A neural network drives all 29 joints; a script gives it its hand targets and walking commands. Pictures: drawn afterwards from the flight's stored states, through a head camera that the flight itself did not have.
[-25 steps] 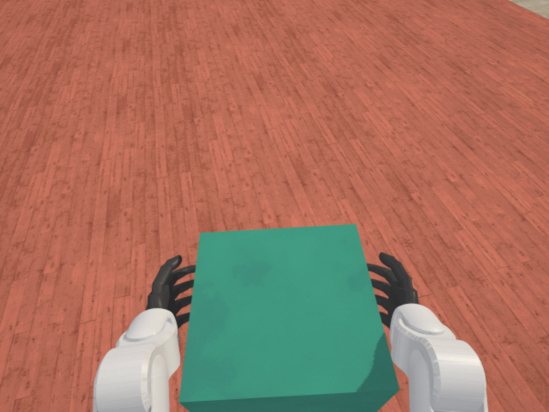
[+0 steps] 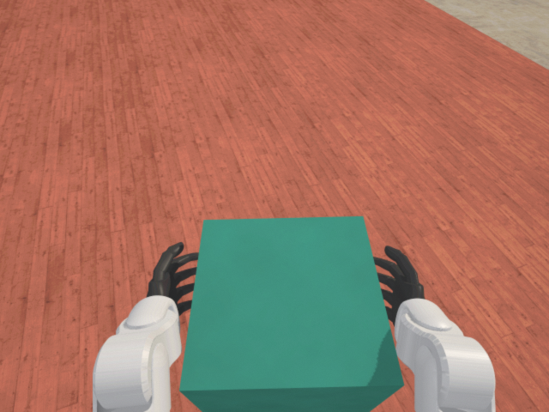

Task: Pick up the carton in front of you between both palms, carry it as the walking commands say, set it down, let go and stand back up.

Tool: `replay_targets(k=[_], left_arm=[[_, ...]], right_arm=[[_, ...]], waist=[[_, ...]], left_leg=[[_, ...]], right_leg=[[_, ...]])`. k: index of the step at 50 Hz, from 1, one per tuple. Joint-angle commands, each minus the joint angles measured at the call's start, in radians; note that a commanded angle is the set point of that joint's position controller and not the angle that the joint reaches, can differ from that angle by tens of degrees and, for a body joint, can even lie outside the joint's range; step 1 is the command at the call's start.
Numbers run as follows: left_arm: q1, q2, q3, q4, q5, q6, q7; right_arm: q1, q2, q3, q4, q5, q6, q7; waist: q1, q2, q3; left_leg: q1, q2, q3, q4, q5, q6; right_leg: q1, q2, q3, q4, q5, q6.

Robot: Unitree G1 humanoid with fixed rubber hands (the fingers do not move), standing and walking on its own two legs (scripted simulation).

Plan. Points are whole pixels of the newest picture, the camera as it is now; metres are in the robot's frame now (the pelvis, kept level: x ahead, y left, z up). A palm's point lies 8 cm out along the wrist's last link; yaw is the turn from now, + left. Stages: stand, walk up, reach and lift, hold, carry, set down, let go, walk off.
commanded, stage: carry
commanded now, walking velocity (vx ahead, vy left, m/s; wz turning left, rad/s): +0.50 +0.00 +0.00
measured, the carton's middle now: (285, 328) +0.25 -0.01 +0.01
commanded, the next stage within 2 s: none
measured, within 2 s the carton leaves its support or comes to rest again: neither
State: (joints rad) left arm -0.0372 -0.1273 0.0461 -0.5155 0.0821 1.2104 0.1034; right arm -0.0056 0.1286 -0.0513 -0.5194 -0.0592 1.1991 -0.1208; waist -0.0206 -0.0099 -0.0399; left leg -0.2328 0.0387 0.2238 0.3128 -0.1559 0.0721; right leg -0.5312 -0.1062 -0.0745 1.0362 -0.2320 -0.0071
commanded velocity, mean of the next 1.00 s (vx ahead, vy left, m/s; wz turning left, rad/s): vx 0.50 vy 0.00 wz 0.00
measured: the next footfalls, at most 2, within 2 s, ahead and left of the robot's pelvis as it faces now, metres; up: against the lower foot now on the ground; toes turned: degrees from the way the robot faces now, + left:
right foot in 0.30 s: +0.40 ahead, -0.13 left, +0.00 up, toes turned -9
left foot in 0.80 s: +0.73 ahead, +0.10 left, +0.00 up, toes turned +13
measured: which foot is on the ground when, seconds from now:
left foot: down 0.00-0.32, up 0.34-0.78, down 0.80-1.00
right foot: up 0.00-0.28, down 0.30-0.80, up 0.82-1.00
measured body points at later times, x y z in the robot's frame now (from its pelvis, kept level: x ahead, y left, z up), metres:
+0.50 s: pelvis +0.34 -0.05 +0.00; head +0.37 -0.07 +0.45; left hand +0.58 +0.12 +0.05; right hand +0.60 -0.18 +0.04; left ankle +0.28 +0.09 -0.66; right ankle +0.36 -0.12 -0.75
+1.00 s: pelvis +0.67 +0.02 +0.00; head +0.69 +0.04 +0.45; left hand +0.93 +0.17 +0.07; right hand +0.92 -0.13 +0.08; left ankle +0.69 +0.09 -0.75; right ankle +0.61 -0.12 -0.66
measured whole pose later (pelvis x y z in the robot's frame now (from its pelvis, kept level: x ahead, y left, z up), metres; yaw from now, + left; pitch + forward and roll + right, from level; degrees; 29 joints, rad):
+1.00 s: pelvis +0.67 +0.02 +0.00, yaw +0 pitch +4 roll -1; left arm -0.04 -0.13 0.05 -0.54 0.08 1.23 0.11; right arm -0.02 0.13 -0.04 -0.53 -0.06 1.21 -0.12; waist -0.02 -0.01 -0.03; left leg -0.26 0.03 0.23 0.34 -0.15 0.07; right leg -0.49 -0.09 -0.08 1.08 -0.27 -0.02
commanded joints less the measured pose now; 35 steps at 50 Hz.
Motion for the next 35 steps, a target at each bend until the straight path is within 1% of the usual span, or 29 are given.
replay_targets(k=[1, 4, 6, 9, 11, 12, 13, 14, 15, 16, 17, 18, 19, 20, 21, 22, 23, 25, 27, 29, 31, 33, 35], left_arm=[[-0.35, -0.911, -0.707, -0.079, -0.318, -0.028, -0.161], [-0.353, -0.875, -0.704, -0.099, -0.319, -0.015, -0.151], [-0.345, -0.844, -0.698, -0.095, -0.319, -0.001, -0.148], [-0.346, -0.803, -0.688, -0.085, -0.323, 0.018, -0.15], [-0.355, -0.79, -0.682, -0.078, -0.328, 0.025, -0.153], [-0.356, -0.789, -0.678, -0.074, -0.331, 0.026, -0.155], [-0.349, -0.788, -0.672, -0.065, -0.332, 0.025, -0.157], [-0.338, -0.793, -0.666, -0.05, -0.331, 0.023, -0.16], [-0.323, -0.798, -0.657, -0.037, -0.327, 0.02, -0.164], [-0.324, -0.788, -0.645, -0.029, -0.319, 0.015, -0.169], [-0.308, -0.821, -0.654, -0.003, -0.332, 0.004, -0.174], [-0.313, -0.857, -0.659, -0.022, -0.344, -0.006, -0.183], [-0.319, -0.904, -0.671, -0.017, -0.351, -0.022, -0.19], [-0.336, -0.944, -0.679, -0.02, -0.353, -0.038, -0.196], [-0.344, -0.969, -0.687, -0.021, -0.354, -0.053, -0.201], [-0.344, -0.984, -0.695, -0.023, -0.356, -0.066, -0.205], [-0.331, -0.986, -0.7, -0.025, -0.356, -0.077, -0.21], [-0.305, -0.97, -0.704, -0.03, -0.355, -0.091, -0.219], [-0.288, -0.941, -0.709, -0.04, -0.356, -0.099, -0.223], [-0.272, -0.905, -0.709, -0.059, -0.353, -0.101, -0.221], [-0.264, -0.863, -0.704, -0.088, -0.349, -0.096, -0.212], [-0.266, -0.82, -0.695, -0.12, -0.345, -0.084, -0.199], [-0.263, -0.777, -0.68, -0.131, -0.335, -0.062, -0.184]], right_arm=[[-0.414, 0.88, 0.697, -0.118, 0.36, -0.019, 0.208], [-0.402, 0.832, 0.685, -0.124, 0.353, -0.009, 0.203], [-0.382, 0.799, 0.669, -0.11, 0.338, 0.003, 0.197], [-0.372, 0.764, 0.648, -0.085, 0.317, 0.019, 0.187], [-0.375, 0.758, 0.644, -0.075, 0.31, 0.025, 0.181], [-0.38, 0.76, 0.646, -0.073, 0.308, 0.026, 0.179], [-0.388, 0.764, 0.651, -0.075, 0.308, 0.027, 0.178], [-0.392, 0.771, 0.657, -0.075, 0.308, 0.028, 0.177], [-0.396, 0.771, 0.663, -0.075, 0.306, 0.027, 0.177], [-0.398, 0.787, 0.678, -0.087, 0.311, 0.029, 0.177], [-0.403, 0.794, 0.686, -0.099, 0.314, 0.026, 0.183], [-0.415, 0.838, 0.703, -0.079, 0.322, 0.013, 0.188], [-0.419, 0.882, 0.71, -0.071, 0.327, -0.002, 0.194], [-0.425, 0.926, 0.721, -0.059, 0.33, -0.019, 0.199], [-0.418, 0.96, 0.732, -0.05, 0.328, -0.036, 0.201], [-0.409, 0.98, 0.736, -0.043, 0.321, -0.052, 0.202], [-0.388, 0.989, 0.74, -0.036, 0.312, -0.066, 0.2], [-0.35, 0.985, 0.746, -0.032, 0.292, -0.087, 0.193], [-0.334, 0.966, 0.749, -0.045, 0.279, -0.097, 0.187], [-0.326, 0.938, 0.752, -0.07, 0.279, -0.097, 0.181], [-0.328, 0.904, 0.755, -0.102, 0.288, -0.089, 0.176], [-0.338, 0.863, 0.753, -0.133, 0.301, -0.071, 0.172], [-0.342, 0.812, 0.742, -0.148, 0.31, -0.047, 0.168]], waist=[[0.009, 0.143, -0.235], [0.006, 0.14, -0.181], [0.003, 0.139, -0.143], [0.002, 0.153, -0.082], [0.004, 0.17, -0.062], [0.008, 0.179, -0.078], [0.015, 0.187, -0.115], [0.033, 0.159, -0.169], [0.049, 0.098, -0.241], [0.059, -0.111, -0.347], [0.052, -0.338, -0.382], [0.044, -0.246, -0.352], [0.045, -0.165, -0.345], [0.04, -0.069, -0.319], [0.035, -0.05, -0.312], [0.033, -0.071, -0.315], [0.033, -0.097, -0.315], [0.034, -0.117, -0.288], [0.033, -0.129, -0.248], [0.034, -0.127, -0.205], [0.035, -0.128, -0.164], [0.038, -0.131, -0.129], [0.038, -0.139, -0.092]], left_leg=[[0.28, 0.244, -0.203, -0.18, 0.12, 0.051], [0.315, 0.224, -0.16, -0.189, 0.175, 0.057], [0.331, 0.211, -0.129, -0.181, 0.232, 0.056], [0.337, 0.204, -0.091, -0.17, 0.319, 0.047], [0.354, 0.21, -0.074, -0.145, 0.4, 0.027], [0.359, 0.211, -0.058, -0.098, 0.496, 0.014], [0.359, 0.205, -0.035, -0.016, 0.598, 0.0], [0.32, 0.172, 0.015, 0.144, 0.64, -0.027], [0.195, 0.131, 0.023, 0.343, 0.514, -0.049], [-0.103, 0.053, -0.009, 0.658, 0.238, -0.093], [-0.323, -0.078, -0.095, 0.906, -0.28, -0.111], [-0.383, -0.011, -0.216, 1.024, -0.308, -0.076], [-0.399, 0.033, -0.232, 1.031, -0.278, -0.051], [-0.387, 0.074, -0.234, 0.965, -0.215, -0.041], [-0.364, 0.097, -0.236, 0.88, -0.159, -0.041], [-0.334, 0.094, -0.215, 0.828, -0.12, -0.047], [-0.328, 0.086, -0.193, 0.786, -0.096, -0.053], [-0.351, 0.081, -0.158, 0.685, -0.064, -0.072], [-0.394, 0.081, -0.125, 0.576, -0.025, -0.091], [-0.41, 0.08, -0.1, 0.46, 0.028, -0.099], [-0.406, 0.07, -0.076, 0.356, 0.074, -0.099], [-0.386, 0.056, -0.054, 0.279, 0.114, -0.09], [-0.353, 0.045, -0.039, 0.221, 0.146, -0.076]], right_leg=[[-0.1, -0.022, -0.018, -0.128, 0.079, 0.022], [-0.14, -0.018, -0.049, -0.271, 0.146, 0.035], [-0.14, -0.005, -0.075, -0.363, 0.178, 0.035], [-0.103, 0.019, -0.115, -0.483, 0.211, 0.012], [-0.051, 0.03, -0.127, -0.539, 0.225, -0.009], [0.014, 0.044, -0.14, -0.556, 0.218, -0.02], [0.112, 0.075, -0.166, -0.563, 0.19, -0.027], [0.277, 0.121, -0.205, -0.608, 0.163, -0.029], [0.489, 0.089, -0.163, -0.609, 0.101, -0.026], [0.751, -0.196, 0.254, -0.656, -0.07, -0.13], [0.838, -0.34, 0.617, -0.828, 0.022, -0.23], [0.804, -0.335, 0.515, -0.809, 0.2, -0.222], [0.75, -0.297, 0.398, -0.767, 0.328, -0.197], [0.677, -0.268, 0.294, -0.757, 0.409, -0.16], [0.632, -0.24, 0.225, -0.781, 0.369, -0.128], [0.604, -0.219, 0.172, -0.802, 0.322, -0.108], [0.596, -0.207, 0.139, -0.821, 0.297, -0.107], [0.585, -0.192, 0.088, -0.856, 0.265, -0.122], [0.597, -0.181, 0.051, -0.884, 0.274, -0.135], [0.608, -0.16, 0.013, -0.895, 0.29, -0.131], [0.611, -0.147, -0.018, -0.899, 0.317, -0.127], [0.615, -0.143, -0.046, -0.896, 0.35, -0.122], [0.62, -0.145, -0.064, -0.89, 0.391, -0.109]])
